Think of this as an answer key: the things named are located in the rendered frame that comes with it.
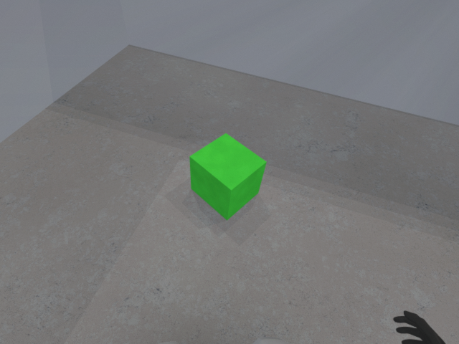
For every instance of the robot right hand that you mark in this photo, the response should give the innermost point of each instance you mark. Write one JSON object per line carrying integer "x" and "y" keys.
{"x": 422, "y": 330}

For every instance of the carton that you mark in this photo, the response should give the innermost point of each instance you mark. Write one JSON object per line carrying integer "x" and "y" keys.
{"x": 226, "y": 174}

